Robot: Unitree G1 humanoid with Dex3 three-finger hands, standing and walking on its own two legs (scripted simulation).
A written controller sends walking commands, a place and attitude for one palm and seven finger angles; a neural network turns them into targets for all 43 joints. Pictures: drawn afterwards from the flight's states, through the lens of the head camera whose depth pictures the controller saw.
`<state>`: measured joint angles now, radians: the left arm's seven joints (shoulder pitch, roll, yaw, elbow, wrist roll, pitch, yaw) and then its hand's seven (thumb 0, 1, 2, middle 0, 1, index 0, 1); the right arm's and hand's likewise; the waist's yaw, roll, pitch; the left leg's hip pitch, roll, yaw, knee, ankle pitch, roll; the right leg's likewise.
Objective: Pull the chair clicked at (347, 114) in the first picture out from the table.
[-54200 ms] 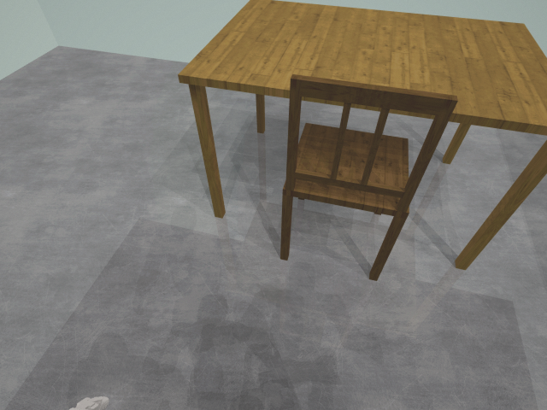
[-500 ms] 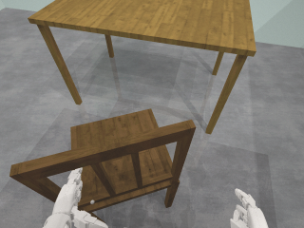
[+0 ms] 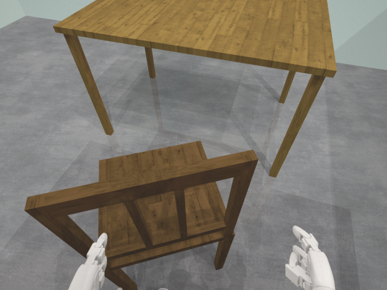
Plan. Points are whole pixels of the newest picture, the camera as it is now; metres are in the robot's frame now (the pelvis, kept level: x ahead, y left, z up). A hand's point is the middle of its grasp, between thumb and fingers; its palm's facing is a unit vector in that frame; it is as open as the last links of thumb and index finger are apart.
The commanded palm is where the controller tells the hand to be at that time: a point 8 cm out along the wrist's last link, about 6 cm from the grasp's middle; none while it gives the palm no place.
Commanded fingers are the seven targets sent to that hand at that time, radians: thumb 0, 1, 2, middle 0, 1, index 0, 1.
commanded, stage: draw the hand back to the body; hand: left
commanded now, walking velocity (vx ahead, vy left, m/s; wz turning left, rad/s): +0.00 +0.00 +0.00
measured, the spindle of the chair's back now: (140, 223) +0.28 +0.14 -0.05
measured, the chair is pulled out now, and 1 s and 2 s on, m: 0.57 0.57 0.56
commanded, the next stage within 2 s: step back with the hand held close in 1.66 s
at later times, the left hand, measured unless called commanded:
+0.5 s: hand (99, 277) +0.15 +0.16 +0.05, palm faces -0.03 -1.00 -0.09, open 17.5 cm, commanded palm +0.11 +0.23 +0.09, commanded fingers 0.00 -0.48 0.23 -0.01 -0.01 -0.01 -0.01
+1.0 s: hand (79, 271) +0.15 +0.19 +0.07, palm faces +0.04 -0.91 -0.42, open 11.9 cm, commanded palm +0.15 +0.26 +0.18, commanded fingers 0.00 0.43 0.67 -0.14 -0.20 -0.14 -0.20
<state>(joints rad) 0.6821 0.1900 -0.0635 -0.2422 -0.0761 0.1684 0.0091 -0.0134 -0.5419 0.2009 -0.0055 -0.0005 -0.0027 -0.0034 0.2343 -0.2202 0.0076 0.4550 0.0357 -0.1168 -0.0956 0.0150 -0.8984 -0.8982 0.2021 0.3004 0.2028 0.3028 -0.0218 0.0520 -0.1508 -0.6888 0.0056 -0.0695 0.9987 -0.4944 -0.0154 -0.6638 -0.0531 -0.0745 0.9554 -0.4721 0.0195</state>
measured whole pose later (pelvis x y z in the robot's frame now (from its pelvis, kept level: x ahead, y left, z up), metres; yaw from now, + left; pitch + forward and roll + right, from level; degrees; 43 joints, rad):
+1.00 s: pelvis +0.02 -0.02 +0.04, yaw -1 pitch -2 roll -1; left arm 0.71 0.44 0.01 -0.38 -0.08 0.20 0.09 -0.01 0.09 0.51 -0.20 -0.18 -0.37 -0.22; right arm 0.16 -0.21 0.06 0.64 0.04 -0.17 -0.14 0.02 -0.90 -0.90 0.20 0.30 0.20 0.30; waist 0.04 0.07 0.03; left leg -0.23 0.04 -0.05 0.64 -0.38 -0.04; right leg -0.23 -0.02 -0.07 0.62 -0.36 0.00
